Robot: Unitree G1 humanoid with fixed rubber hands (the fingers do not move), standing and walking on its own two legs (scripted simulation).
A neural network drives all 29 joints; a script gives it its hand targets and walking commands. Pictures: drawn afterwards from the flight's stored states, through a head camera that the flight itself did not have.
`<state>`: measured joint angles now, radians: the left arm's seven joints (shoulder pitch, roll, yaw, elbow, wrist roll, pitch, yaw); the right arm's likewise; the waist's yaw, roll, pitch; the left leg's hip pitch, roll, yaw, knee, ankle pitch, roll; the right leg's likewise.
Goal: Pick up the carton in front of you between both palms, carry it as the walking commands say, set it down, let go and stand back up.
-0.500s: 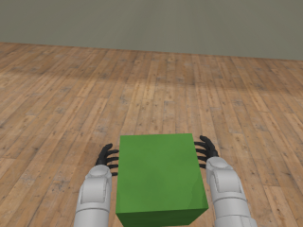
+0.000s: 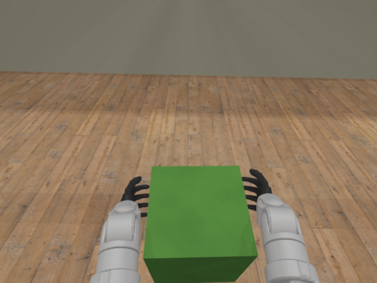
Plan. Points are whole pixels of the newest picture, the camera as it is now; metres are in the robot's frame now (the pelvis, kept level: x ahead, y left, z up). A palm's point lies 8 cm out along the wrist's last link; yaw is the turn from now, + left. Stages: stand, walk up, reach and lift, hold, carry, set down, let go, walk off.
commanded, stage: set down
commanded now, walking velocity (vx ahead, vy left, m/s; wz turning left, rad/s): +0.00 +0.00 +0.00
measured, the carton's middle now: (195, 227) +0.31 +0.00 -0.06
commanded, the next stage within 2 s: none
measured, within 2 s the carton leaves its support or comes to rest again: rests again in 1.84 s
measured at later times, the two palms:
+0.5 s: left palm (137, 237) +0.33 +0.16 -0.15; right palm (239, 229) +0.34 -0.13 -0.12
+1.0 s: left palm (139, 243) +0.39 +0.17 -0.29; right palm (224, 244) +0.37 -0.11 -0.27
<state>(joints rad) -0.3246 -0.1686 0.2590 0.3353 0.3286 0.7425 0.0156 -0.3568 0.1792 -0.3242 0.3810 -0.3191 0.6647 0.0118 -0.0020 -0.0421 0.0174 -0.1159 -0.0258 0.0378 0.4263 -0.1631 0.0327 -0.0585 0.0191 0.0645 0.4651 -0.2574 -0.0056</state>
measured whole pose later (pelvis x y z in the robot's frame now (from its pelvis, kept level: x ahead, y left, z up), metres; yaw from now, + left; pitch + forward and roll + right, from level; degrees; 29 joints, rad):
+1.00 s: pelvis -0.06 +0.00 -0.21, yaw +0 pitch +40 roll -4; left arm -0.88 0.04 0.32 0.78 0.25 0.24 0.08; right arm -0.77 0.24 -0.53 0.55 -0.22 0.20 -0.20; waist -0.01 -0.04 -0.19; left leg -1.80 -0.02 -0.01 1.50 -0.40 0.04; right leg -1.70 0.07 0.00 1.54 -0.53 0.02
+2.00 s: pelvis -0.09 +0.00 -0.39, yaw -4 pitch +37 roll -7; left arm -1.48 0.38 -0.04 1.19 -0.05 0.18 0.06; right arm -1.19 0.07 -0.46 0.77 0.02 0.15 -0.28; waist 0.01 -0.09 0.24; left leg -2.32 0.00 -0.03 2.13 -0.46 0.06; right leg -2.18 0.14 -0.02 2.16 -0.64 0.08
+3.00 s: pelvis -0.09 +0.00 -0.41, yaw -5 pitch +34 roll -6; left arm -1.48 0.46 0.15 1.30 0.03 0.08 -0.08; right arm -1.30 -0.02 -0.43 0.99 -0.07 0.11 -0.13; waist 0.00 -0.08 0.34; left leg -2.31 0.02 -0.04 2.19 -0.47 0.05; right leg -2.19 0.18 -0.03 2.21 -0.64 0.08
